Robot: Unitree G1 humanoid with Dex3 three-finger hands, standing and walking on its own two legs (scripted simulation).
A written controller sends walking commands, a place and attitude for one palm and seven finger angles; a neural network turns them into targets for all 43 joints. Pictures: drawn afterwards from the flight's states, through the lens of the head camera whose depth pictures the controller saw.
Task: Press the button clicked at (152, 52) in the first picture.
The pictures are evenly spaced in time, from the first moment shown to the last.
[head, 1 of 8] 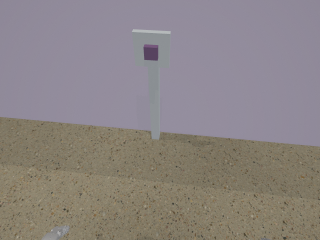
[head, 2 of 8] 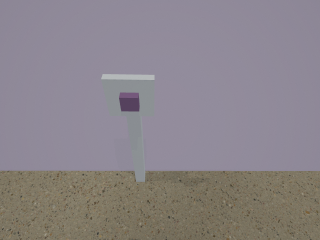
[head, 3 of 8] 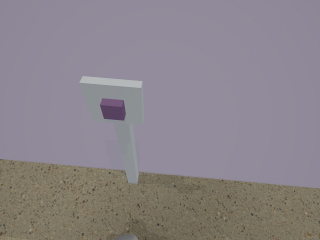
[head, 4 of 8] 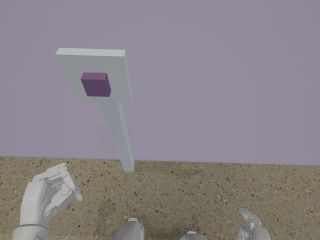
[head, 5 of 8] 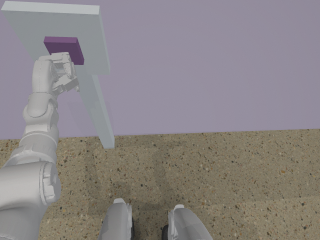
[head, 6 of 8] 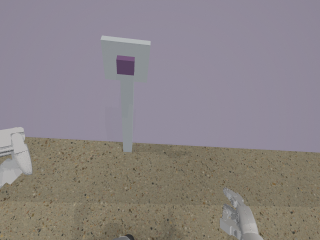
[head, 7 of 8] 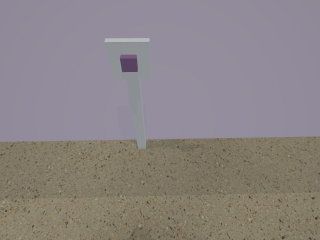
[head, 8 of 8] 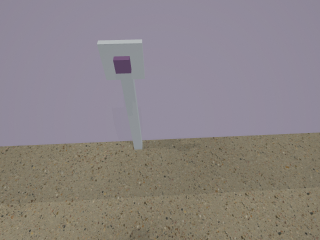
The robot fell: no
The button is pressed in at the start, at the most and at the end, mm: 0 10 0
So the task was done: yes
